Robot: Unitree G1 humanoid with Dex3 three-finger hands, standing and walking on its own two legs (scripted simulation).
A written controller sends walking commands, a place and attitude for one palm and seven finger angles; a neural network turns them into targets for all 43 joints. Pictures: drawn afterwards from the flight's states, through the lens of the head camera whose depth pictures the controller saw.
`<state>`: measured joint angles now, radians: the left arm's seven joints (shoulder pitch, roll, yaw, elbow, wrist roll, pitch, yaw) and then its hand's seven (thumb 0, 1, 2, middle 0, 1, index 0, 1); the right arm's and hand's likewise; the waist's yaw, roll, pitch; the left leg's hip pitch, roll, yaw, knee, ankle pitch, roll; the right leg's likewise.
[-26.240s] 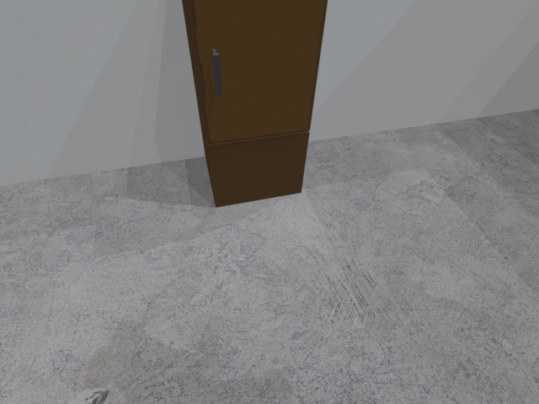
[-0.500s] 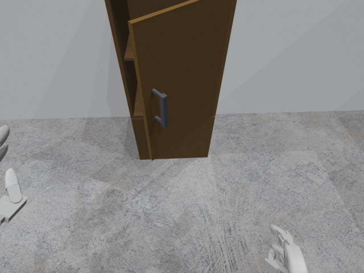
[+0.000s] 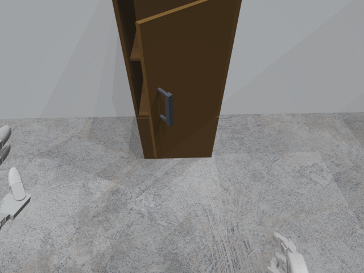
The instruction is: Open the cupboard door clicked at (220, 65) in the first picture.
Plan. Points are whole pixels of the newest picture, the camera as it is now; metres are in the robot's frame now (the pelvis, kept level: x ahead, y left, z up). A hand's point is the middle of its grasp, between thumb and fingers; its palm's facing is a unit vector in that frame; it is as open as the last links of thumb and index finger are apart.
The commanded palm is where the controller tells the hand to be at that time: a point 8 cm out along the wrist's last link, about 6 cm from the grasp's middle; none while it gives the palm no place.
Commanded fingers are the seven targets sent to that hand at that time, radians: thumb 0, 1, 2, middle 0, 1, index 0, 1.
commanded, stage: let the arm hang, fingers relaxed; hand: left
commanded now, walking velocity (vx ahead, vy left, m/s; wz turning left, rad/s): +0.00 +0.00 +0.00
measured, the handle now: (165, 107) +0.64 +0.10 -0.05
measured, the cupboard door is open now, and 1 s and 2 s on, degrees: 41 41 41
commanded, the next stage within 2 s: look to check the result in 1.14 s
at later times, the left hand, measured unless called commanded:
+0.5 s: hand out of the picture +0.00 +0.18 -0.18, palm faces +0.03 -0.98 -0.21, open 7.1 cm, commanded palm none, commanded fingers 0.00 0.90 0.90 -0.20 -0.30 -0.20 -0.30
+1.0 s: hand out of the picture +0.04 +0.19 -0.17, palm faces +0.04 -0.97 -0.25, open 7.4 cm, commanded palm none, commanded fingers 0.00 0.90 0.90 -0.20 -0.30 -0.20 -0.30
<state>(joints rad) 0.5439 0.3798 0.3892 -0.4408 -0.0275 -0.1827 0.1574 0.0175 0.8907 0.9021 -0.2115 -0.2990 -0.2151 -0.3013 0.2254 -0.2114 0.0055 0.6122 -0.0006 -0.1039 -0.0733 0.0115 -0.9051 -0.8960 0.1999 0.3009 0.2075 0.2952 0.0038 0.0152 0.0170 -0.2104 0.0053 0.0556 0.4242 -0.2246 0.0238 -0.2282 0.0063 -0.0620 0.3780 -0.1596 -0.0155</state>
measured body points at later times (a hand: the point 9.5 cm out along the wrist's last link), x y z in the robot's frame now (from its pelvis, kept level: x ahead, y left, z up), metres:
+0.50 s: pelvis -0.01 -0.01 +0.00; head +0.02 +0.00 +0.44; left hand +0.00 +0.23 -0.16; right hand +0.00 -0.27 -0.15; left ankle +0.00 +0.10 -0.74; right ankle +0.03 -0.11 -0.74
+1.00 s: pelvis +0.01 -0.01 +0.00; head +0.02 -0.02 +0.45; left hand +0.04 +0.24 -0.15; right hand +0.03 -0.25 -0.16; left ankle +0.00 +0.10 -0.74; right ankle +0.03 -0.11 -0.74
